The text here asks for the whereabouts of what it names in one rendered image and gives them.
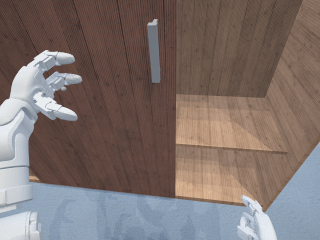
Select wardrobe door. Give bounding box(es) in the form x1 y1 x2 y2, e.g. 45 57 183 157
0 0 177 198
28 168 36 177

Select left robot hand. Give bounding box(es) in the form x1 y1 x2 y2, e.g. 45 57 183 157
9 50 82 121

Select left robot upper arm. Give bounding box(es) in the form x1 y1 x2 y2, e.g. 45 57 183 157
0 211 45 240

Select right robot hand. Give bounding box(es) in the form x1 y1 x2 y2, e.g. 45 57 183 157
237 195 277 240

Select handle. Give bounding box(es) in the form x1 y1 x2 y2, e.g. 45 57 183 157
147 19 161 83

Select robot left forearm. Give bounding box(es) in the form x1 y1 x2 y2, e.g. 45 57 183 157
0 98 38 213

